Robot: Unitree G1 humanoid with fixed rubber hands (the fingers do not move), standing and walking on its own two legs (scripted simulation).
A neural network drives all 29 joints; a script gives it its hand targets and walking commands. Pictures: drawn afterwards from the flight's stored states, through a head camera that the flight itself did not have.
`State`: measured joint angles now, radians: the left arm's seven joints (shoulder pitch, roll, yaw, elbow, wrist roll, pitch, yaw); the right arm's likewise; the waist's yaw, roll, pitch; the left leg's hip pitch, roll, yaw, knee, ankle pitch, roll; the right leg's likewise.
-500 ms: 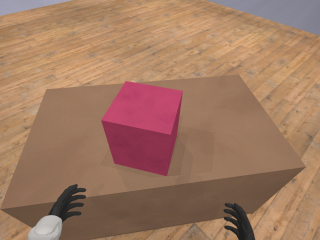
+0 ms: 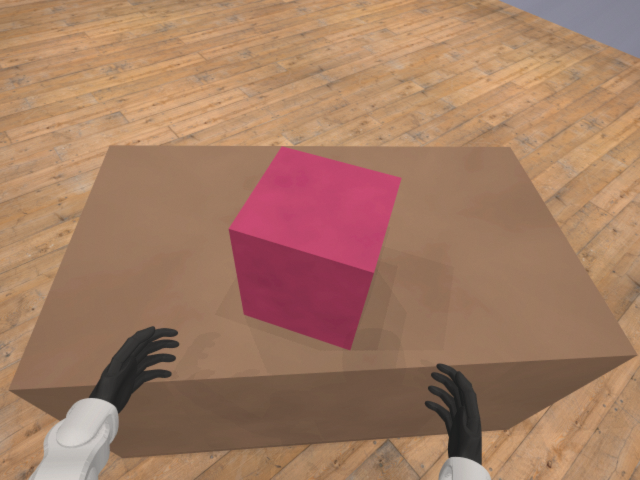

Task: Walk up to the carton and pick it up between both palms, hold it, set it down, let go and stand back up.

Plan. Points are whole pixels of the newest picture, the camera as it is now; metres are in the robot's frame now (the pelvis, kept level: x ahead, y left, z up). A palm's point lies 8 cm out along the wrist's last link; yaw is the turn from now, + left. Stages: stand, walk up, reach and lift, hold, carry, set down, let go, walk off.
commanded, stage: reach and lift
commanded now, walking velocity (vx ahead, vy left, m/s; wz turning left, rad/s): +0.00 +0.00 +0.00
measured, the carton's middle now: (316, 251) +0.49 +0.01 -0.08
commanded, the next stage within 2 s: none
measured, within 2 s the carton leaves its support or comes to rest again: neither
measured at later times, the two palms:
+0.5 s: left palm (117, 339) +0.28 +0.26 -0.01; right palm (439, 383) +0.24 -0.15 -0.03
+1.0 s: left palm (155, 281) +0.35 +0.22 +0.03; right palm (459, 330) +0.30 -0.18 +0.01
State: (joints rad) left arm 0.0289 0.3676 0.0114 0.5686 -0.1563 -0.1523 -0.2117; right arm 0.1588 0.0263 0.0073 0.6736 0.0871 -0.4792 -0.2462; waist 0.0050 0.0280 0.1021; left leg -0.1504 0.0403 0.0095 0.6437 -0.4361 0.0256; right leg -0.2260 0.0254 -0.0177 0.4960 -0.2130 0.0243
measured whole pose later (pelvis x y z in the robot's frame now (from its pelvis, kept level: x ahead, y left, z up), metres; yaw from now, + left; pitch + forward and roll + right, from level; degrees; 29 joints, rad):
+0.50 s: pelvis +0.00 +0.03 +0.00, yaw +2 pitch -1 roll -6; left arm -0.15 0.37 -0.08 0.62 -0.22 -0.22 -0.18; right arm -0.08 0.01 -0.04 0.80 0.14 -0.55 -0.28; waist -0.03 0.05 0.08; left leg -0.23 0.02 -0.02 0.70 -0.45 0.05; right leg -0.25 0.02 -0.02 0.47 -0.21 0.01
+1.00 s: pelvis -0.01 +0.00 +0.00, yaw +3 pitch +2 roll -4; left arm -0.48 0.37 -0.07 0.93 -0.23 -0.16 -0.15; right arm -0.33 -0.02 -0.02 0.86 0.18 -0.36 -0.30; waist -0.08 0.02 0.02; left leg -0.27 0.02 -0.03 0.64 -0.40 0.03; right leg -0.31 0.02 -0.03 0.46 -0.19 0.03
